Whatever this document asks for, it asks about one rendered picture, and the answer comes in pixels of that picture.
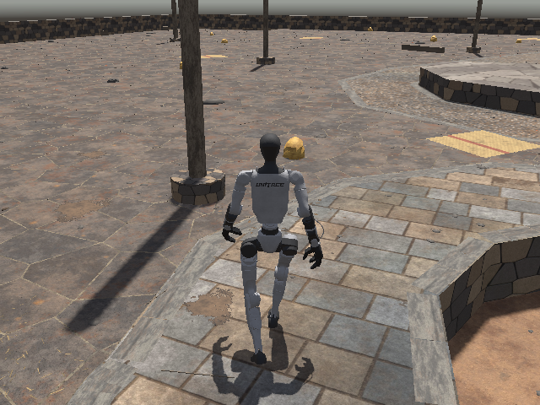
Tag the robot left upper arm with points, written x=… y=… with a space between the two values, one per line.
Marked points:
x=243 y=179

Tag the robot left forearm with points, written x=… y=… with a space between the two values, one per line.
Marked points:
x=229 y=219

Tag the robot right upper arm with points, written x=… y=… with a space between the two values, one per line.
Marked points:
x=296 y=178

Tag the humanoid robot head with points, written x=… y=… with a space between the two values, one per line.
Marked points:
x=270 y=146

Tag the right robot hand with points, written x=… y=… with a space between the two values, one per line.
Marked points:
x=317 y=256

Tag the left robot hand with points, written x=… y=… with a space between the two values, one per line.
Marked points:
x=233 y=230

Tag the left robot shin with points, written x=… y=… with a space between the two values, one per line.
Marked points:
x=253 y=316

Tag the robot right forearm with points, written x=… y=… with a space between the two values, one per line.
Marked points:
x=310 y=229

